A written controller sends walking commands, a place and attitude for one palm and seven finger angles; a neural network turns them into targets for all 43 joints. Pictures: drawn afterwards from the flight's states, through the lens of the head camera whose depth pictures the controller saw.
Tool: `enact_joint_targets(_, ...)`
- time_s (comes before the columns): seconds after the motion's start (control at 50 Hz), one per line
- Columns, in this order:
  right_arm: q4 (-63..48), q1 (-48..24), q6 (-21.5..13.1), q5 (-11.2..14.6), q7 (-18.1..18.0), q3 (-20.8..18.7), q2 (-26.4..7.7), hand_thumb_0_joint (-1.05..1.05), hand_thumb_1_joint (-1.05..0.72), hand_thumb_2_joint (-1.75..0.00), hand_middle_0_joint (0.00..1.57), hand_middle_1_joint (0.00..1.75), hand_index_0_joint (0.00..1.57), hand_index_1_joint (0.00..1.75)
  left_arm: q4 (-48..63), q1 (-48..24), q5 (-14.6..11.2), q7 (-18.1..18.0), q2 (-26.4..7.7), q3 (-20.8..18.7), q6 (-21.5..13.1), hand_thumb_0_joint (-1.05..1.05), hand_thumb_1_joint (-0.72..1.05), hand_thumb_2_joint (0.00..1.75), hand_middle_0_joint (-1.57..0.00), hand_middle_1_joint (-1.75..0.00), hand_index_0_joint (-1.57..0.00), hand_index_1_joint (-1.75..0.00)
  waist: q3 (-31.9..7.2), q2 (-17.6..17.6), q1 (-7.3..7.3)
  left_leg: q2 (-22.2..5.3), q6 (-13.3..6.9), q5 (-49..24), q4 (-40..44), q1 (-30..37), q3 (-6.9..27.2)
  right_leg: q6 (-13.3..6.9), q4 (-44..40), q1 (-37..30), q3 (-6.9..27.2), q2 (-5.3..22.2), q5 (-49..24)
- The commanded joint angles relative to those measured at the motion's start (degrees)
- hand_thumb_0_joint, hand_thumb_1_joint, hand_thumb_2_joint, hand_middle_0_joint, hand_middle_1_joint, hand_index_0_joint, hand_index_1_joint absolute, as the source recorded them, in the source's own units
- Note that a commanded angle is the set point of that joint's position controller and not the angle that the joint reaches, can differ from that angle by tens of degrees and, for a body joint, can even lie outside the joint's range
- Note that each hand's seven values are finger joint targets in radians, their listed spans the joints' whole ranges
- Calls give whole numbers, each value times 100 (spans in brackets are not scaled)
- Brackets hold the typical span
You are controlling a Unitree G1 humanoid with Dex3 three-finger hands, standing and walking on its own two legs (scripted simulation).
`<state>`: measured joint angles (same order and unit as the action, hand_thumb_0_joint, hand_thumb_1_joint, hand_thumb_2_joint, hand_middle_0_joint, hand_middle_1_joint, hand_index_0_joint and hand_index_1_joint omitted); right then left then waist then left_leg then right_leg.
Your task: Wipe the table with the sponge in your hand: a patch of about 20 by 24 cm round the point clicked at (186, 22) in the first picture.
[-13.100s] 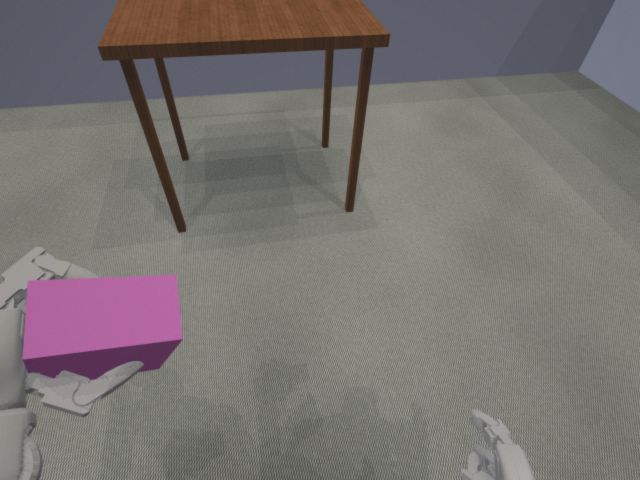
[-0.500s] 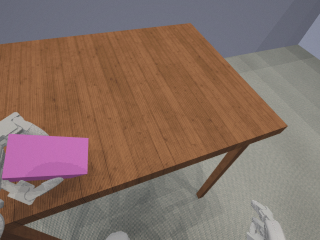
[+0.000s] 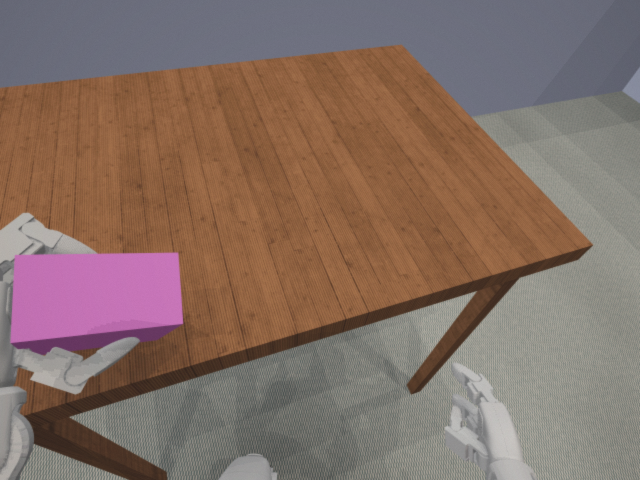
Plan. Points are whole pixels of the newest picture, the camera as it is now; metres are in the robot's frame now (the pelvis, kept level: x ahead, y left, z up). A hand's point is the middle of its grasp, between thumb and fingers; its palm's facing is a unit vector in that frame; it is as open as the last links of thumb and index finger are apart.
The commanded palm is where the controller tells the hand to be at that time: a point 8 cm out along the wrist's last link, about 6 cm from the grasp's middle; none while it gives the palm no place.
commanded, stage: look again from close up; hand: left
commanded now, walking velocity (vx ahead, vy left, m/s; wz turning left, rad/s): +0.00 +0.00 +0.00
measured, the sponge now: (122, 304) +0.24 +0.21 +0.14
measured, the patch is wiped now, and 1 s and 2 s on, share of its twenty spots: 0.00 0.00 0.00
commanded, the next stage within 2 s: come to a stop and stand still in 0.38 s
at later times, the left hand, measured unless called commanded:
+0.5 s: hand (100, 289) +0.24 +0.23 +0.17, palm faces +0.35 -0.84 -0.41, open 10.3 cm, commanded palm +0.17 +0.27 +0.18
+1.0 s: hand (111, 277) +0.25 +0.22 +0.17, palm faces +0.35 -0.84 -0.42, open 10.3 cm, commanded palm +0.19 +0.26 +0.18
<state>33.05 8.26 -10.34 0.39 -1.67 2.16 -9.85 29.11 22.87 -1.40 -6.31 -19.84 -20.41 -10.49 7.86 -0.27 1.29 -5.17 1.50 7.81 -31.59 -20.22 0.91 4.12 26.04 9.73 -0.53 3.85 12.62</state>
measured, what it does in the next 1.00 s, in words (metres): stands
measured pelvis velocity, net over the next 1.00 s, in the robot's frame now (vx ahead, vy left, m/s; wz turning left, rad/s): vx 0.03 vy -0.02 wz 0.00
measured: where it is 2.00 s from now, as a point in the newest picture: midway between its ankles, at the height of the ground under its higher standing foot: outside the picture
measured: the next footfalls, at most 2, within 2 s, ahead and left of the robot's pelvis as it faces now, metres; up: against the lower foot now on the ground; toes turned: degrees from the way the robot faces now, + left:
none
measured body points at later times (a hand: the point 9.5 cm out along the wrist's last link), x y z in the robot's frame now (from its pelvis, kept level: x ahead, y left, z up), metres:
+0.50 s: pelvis +0.02 -0.01 +0.00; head +0.05 +0.00 +0.45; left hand +0.21 +0.27 +0.19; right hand +0.19 -0.24 -0.08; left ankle +0.10 +0.13 -0.73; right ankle +0.02 -0.19 -0.73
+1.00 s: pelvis +0.03 -0.02 +0.00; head +0.08 -0.01 +0.45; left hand +0.23 +0.27 +0.19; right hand +0.22 -0.24 -0.07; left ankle +0.10 +0.13 -0.73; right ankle +0.02 -0.19 -0.73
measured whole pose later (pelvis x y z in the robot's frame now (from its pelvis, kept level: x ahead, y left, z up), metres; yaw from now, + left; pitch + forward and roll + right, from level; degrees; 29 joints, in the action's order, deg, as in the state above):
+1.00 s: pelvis +0.03 -0.02 +0.00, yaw +0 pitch -3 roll -2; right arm 33.1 8.4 -7.8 1.6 -1.4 -0.3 -11.5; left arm 31.9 26.7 -2.5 -6.2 -20.7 -21.1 -9.6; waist 8.9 -1.2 0.6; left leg -5.4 2.8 10.1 -30.9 -17.9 1.2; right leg 4.7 26.2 7.7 -1.0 3.8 15.3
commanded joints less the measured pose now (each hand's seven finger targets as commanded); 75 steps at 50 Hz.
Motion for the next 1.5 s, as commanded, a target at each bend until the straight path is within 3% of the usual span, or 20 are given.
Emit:
enact_joint_targets(0.0, -828, -390, -292, 3, -111, -369, -770, 0, -90, -90, 20, 30, 20, 30, 1421, -423, -71, -168, -795, -465, -367, 0, 10, 130, -120, -160, -120, -160, -1053, -655, -156, -54, -223, 1781, 1006, 783, 219, -491, -477, 345, -122, -170, 562)
enact_joint_targets(0.08, -820, -434, -322, 62, -121, -425, -838, 0, -90, -90, 20, 30, 20, 30, 1383, -245, -38, -230, -1162, -807, -353, 0, 10, 130, -120, -160, -120, -160, -1099, -595, -107, -49, -214, 1528, 953, 975, 193, -494, -498, 336, -58, -102, 473)
enact_joint_targets(0.1, -818, -352, -297, 31, -109, -412, -795, 0, -90, -90, 20, 30, 20, 30, 1340, -243, -73, -184, -820, -510, -376, 0, 10, 130, -120, -160, -120, -160, -1030, -501, -153, -52, -239, 1601, 949, 794, 225, -483, -516, 271, -109, -131, 419)
enact_joint_targets(0.28, -790, -396, -320, 82, -96, -477, -862, 0, -90, -90, 20, 30, 20, 30, 1447, -12, -63, -225, -1206, -867, -383, 0, 10, 130, -120, -160, -120, -160, -1100, -501, -123, -34, -219, 1290, 825, 983, 191, -504, -450, 270, -39, -47, 284)
enact_joint_targets(0.3, -786, -335, -303, 49, -86, -463, -834, 0, -90, -90, 20, 30, 20, 30, 1467, -35, -97, -172, -861, -556, -413, 0, 10, 130, -120, -160, -120, -160, -1068, -532, -168, -55, -250, 1386, 871, 822, 238, -484, -428, 205, -102, -107, 261)
enact_joint_targets(0.38, -772, -393, -309, 87, -90, -485, -866, 0, -90, -90, 20, 30, 20, 30, 1453, 49, -79, -215, -1189, -880, -380, 0, 10, 130, -120, -160, -120, -160, -1140, -478, -128, -55, -234, 1040, 806, 1025, 189, -487, -378, 200, -34, -59, 36)
enact_joint_targets(0.4, -777, -322, -282, 47, -77, -467, -831, 0, -90, -90, 20, 30, 20, 30, 1454, 60, -117, -165, -902, -626, -404, 0, 10, 130, -120, -160, -120, -160, -1144, -484, -158, -72, -263, 1074, 845, 862, 225, -465, -366, 89, -103, -108, -20)
enact_joint_targets(0.56, -814, -345, -195, 105, -71, -495, -823, 0, -90, -90, 20, 30, 20, 30, 1376, 27, -147, -146, -998, -727, -332, 0, 10, 130, -120, -160, -120, -160, -1025, -117, -166, -31, -231, 559, 532, 919, 48, -480, -440, 92, 50, 58, -423)
enact_joint_targets(0.72, -884, -425, -113, 115, -65, -515, -840, 0, -90, -90, 20, 30, 20, 30, 1603, 10, -153, -145, -996, -711, -313, 0, 10, 130, -120, -160, -120, -160, -1110, -498, -149, -102, -301, 512, 719, 933, 155, -446, -327, -34, -18, -13, -484)
enact_joint_targets(1.06, -882, -396, -5, 127, -45, -520, -825, 0, -90, -90, 20, 30, 20, 30, 1570, 208, -166, -140, -1035, -737, -256, 0, 10, 130, -120, -160, -120, -160, -1163, -301, -146, -72, -289, 270, 595, 1039, 99, -467, -412, -115, -17, 41, -715)
enact_joint_targets(1.08, -1239, 952, 150, 445, -676, 153, -1065, 0, -90, -90, 20, 30, 20, 30, 2928, -4787, -165, -293, -6092, -2687, -1232, 0, 10, 130, -120, -160, -120, -160, -2083, -898, -172, 298, -317, 139, 913, 1773, -116, -25, -499, -295, -173, -398, 90)
enact_joint_targets(1.1, -973, 107, -95, 268, -499, -514, -387, 0, -90, -90, 20, 30, 20, 30, 572, -2585, -102, -217, -2281, -2162, -764, 0, 10, 130, -120, -160, -120, -160, -1432, 279, 59, -100, -220, -46, 362, 1361, -163, -368, -158, 658, -153, -194, 166)
enact_joint_targets(1.12, -797, 16, -174, -4, -250, -442, -882, 0, -90, -90, 20, 30, 20, 30, -192, -1954, -77, -160, -2066, -1585, -614, 0, 10, 130, -120, -160, -120, -160, -1187, 320, 11, 169, -168, -6, 296, 1428, -340, -536, -343, 628, 105, -201, -479)
enact_joint_targets(1.14, -781, 219, -209, -77, -126, -554, -1085, 0, -90, -90, 20, 30, 20, 30, 52, -1765, -63, -111, -2418, -1725, -689, 0, 10, 130, -120, -160, -120, -160, -1381, 414, 17, 287, -109, 91, 55, 1243, -405, -615, -417, 521, 371, 44, -950)
enact_joint_targets(1.2, -851, 388, -324, -17, 106, -523, -1033, 0, -90, -90, 20, 30, 20, 30, 204, -365, -80, 57, -1202, -633, -666, 0, 10, 130, -120, -160, -120, -160, -1561, 20, 11, 301, -197, -223, -47, 1283, -451, -661, -132, 373, 207, 161, -1400)
enact_joint_targets(1.26, -881, 89, -401, -25, 162, -497, -1020, 0, -90, -90, 20, 30, 20, 30, 831, -46, -54, 76, -1182, -589, -656, 0, 10, 130, -120, -160, -120, -160, -1100, 253, -35, 252, -227, -129, 132, 1050, -391, -566, -211, 391, 40, 102, -1215)
enact_joint_targets(1.34, -871, -174, -266, -54, 35, -496, -1047, 0, -90, -90, 20, 30, 20, 30, 988, -196, -5, -37, -1453, -1059, -702, 0, 10, 130, -120, -160, -120, -160, -824, -29, -57, 103, -221, 288, 502, 767, -250, -475, -340, 346, -99, -40, -504)
enact_joint_targets(1.38, -906, -287, -205, -43, -23, -517, -1122, 0, -90, -90, 20, 30, 20, 30, 1217, -391, 12, -143, -1822, -1402, -706, 0, 10, 130, -120, -160, -120, -160, -1158, -433, -26, 66, -217, 470, 676, 1020, -229, -474, -215, 286, -99, -94, -251)
enact_joint_targets(1.4, -866, -159, -157, -47, -40, -479, -985, 0, -90, -90, 20, 30, 20, 30, 1205, -276, 3, -131, -1296, -1025, -720, 0, 10, 130, -120, -160, -120, -160, -1036, -629, -77, 6, -261, 302, 742, 882, -119, -473, -122, 152, -264, -167, -378)
enact_joint_targets(1.48, -857, -248, -221, -8, -40, -473, -1004, 0, -90, -90, 20, 30, 20, 30, 1715, -168, 1, -249, -1532, -1176, -632, 0, 10, 130, -120, -160, -120, -160, -1504, -1092, 12, -91, -285, -350, 705, 1293, -65, -446, -21, -66, -308, -197, -600)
